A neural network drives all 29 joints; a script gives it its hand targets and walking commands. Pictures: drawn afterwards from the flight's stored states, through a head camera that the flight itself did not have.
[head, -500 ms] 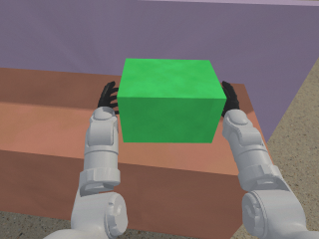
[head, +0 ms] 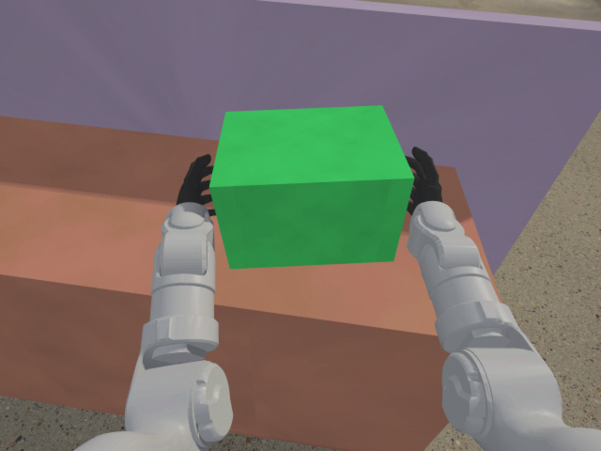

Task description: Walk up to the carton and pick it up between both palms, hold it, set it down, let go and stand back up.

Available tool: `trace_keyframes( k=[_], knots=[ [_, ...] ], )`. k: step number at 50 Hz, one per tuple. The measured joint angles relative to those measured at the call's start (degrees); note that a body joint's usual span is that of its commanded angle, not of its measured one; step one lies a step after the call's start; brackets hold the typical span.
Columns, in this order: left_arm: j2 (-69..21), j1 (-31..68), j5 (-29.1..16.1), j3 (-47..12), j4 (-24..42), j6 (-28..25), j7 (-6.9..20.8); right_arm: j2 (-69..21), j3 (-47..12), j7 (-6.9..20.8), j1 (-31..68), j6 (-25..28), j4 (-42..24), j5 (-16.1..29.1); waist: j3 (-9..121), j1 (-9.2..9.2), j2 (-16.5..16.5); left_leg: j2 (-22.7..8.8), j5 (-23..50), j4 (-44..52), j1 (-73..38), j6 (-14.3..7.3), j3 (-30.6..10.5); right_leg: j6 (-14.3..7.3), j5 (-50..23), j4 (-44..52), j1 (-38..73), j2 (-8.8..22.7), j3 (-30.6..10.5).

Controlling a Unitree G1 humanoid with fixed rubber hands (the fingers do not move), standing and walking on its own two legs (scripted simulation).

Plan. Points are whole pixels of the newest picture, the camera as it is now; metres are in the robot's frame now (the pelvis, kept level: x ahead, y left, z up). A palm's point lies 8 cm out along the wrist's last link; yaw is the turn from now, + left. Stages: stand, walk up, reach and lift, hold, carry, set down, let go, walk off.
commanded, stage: hold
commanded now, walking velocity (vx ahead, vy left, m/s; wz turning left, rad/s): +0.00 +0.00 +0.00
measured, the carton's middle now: (308, 185) +0.42 +0.00 +0.17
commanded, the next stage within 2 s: none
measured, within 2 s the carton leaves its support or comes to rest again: neither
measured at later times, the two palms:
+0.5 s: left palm (184, 206) +0.37 +0.17 +0.17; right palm (419, 199) +0.37 -0.14 +0.18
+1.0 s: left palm (204, 208) +0.37 +0.15 +0.16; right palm (432, 215) +0.37 -0.17 +0.15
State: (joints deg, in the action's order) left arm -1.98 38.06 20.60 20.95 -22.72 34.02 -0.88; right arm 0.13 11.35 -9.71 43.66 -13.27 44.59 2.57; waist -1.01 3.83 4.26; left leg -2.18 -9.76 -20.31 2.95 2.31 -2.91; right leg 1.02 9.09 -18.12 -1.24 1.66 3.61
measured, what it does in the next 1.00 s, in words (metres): stands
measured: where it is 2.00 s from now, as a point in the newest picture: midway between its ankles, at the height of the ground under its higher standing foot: outside the picture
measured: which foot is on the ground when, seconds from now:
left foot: down 0.00-1.00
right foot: down 0.00-1.00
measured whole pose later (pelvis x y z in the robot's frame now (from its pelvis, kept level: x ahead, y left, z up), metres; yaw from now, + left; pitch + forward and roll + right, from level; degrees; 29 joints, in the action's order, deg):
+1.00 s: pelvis +0.00 +0.00 +0.00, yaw -2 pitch -6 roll +0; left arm -4.5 36.8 18.4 19.5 -20.0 33.2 -4.4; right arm 3.2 7.5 -9.0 40.4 -9.4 43.2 5.1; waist -0.8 2.4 2.1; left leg -2.3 -9.0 -19.3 4.0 2.1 -1.1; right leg 1.2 8.5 -18.5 -3.6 1.7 1.8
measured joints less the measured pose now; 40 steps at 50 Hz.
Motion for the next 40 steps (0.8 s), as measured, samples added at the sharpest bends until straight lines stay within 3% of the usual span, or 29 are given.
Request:
trace_keyframes(
  k=[2,8,10,15,21,24,28,30,36,40],
  knots=[
    [-0.6,-0.7,0.2,-0.4,0.8,1.2,-0.1,0.6,-0.9,0.3,-1.0,-0.2,-0.1,0.4,-0.1,0.01,-0.1,0.1,0.3,0.6,0.0,-0.1,0.3,0.1,-0.1,0.1,-0.4,0.1,-0.3],
    [-1.7,-5.4,-4.4,-4.9,9.2,-0.8,-4.4,3.1,-6.5,-1.1,-6.7,2.3,-9.5,6.5,0.6,0.06,-2.4,-0.4,-0.8,-1.1,1.5,0.1,0.7,0.3,-0.5,0.8,-1.0,-0.4,-0.7],
    [-2.0,-4.6,-4.0,-4.4,8.6,-1.4,-4.1,3.5,-6.6,-1.3,-6.2,2.2,-9.8,6.6,0.4,-0.11,-3.1,-0.5,-1.2,-1.4,0.8,-0.1,0.9,0.3,-0.3,0.6,-0.3,-0.5,-0.9],
    [-2.4,0.3,0.3,1.0,0.6,0.2,-0.5,2.9,-3.7,-0.1,-1.7,-0.1,-1.7,2.0,-0.1,-1.14,-3.0,0.1,-0.1,1.1,-1.3,-0.6,1.6,0.4,0.3,-0.3,0.0,0.2,-1.6],
    [-1.3,-4.2,-3.2,-1.8,8.3,0.7,-2.4,2.4,-8.3,-2.6,-4.8,0.9,-8.0,5.4,-0.3,-1.23,-2.4,-0.2,0.7,1.5,-0.2,0.0,0.8,0.1,-0.5,0.8,-0.4,-0.1,-0.7],
    [-0.4,-4.2,-3.9,-1.9,9.0,-0.8,-2.2,1.3,-7.4,-3.2,-4.4,1.4,-9.2,5.1,-0.5,-0.99,-1.9,-0.3,0.2,0.5,0.0,0.2,0.1,0.0,-0.4,0.8,0.1,-0.3,-0.1],
    [0.1,-0.1,-0.3,1.4,1.6,-0.2,0.6,-0.5,-1.9,-1.2,-0.2,0.4,-1.7,0.2,-0.8,-1.11,-0.5,0.0,0.6,1.0,-0.4,0.0,-0.1,-0.1,0.0,-0.1,0.0,0.1,0.1],
    [0.3,-0.2,0.2,1.1,1.3,1.1,1.0,-0.7,-1.3,-0.7,-0.3,0.0,-0.6,-0.9,-0.6,-0.98,0.2,0.2,1.1,1.6,-0.1,0.1,-0.2,-0.2,-0.1,0.0,-0.5,0.2,0.2],
    [-0.1,-5.3,-4.3,-4.6,8.5,-0.7,-3.7,0.1,-4.2,-1.7,-5.2,3.0,-7.7,3.4,0.8,-0.06,0.0,-0.3,0.1,-0.5,2.1,0.4,-0.4,-0.1,-0.6,0.9,-1.3,-0.3,0.4],
    [-1.1,-3.7,-2.8,-3.9,7.2,-1.2,-3.2,1.2,-3.3,-1.0,-3.9,3.0,-6.8,3.7,-0.1,0.31,-0.7,-0.5,-1.0,-1.6,0.4,0.2,0.1,0.0,-0.3,0.6,0.5,-0.5,-0.1]
  ],
)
